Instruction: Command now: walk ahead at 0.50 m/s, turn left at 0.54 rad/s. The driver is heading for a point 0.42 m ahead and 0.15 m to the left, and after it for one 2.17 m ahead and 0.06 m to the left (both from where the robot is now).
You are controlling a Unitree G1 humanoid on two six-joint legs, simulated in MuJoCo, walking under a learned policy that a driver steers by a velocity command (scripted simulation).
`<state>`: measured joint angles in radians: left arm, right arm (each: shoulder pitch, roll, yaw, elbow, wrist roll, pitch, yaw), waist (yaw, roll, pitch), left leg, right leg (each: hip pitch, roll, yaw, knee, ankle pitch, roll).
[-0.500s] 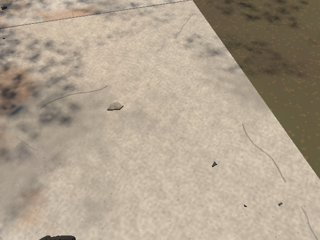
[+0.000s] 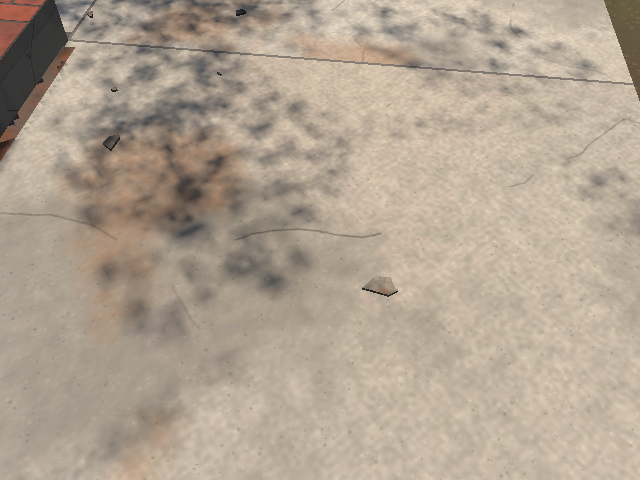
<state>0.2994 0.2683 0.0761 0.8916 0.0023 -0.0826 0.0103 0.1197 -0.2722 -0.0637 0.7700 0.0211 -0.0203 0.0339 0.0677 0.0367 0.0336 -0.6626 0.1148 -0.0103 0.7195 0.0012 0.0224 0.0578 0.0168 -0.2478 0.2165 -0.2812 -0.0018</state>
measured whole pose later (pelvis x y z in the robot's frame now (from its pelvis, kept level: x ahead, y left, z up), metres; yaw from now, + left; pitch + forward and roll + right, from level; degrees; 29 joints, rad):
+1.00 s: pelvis +0.55 +0.11 +0.01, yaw +14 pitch +2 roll -1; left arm 0.41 0.27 0.06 0.85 -0.03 -0.05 0.00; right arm 0.04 -0.26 -0.04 0.65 0.01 -0.10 0.01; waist 0.12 0.02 0.02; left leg -0.52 0.02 -0.10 0.53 -0.05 -0.04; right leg -0.10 0.08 0.16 0.35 -0.27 -0.04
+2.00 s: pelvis +1.08 +0.10 +0.00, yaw -14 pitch +2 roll -1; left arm 0.35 0.29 0.05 0.76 -0.01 -0.05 0.00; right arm 0.07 -0.28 -0.03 0.71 0.01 -0.09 0.03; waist 0.08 0.04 0.02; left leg -0.59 0.06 -0.04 0.54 0.07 -0.02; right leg -0.02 0.10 0.08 0.31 -0.31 -0.07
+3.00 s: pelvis +1.62 -0.05 +0.00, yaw -5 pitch +1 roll -2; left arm 0.31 0.27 0.06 0.86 0.01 -0.09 0.00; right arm 0.16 -0.28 -0.06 0.77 0.02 -0.03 0.03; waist 0.06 0.04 0.02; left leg -0.68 0.10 -0.03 0.72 0.05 0.01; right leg 0.05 0.04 -0.21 0.20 -0.27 -0.03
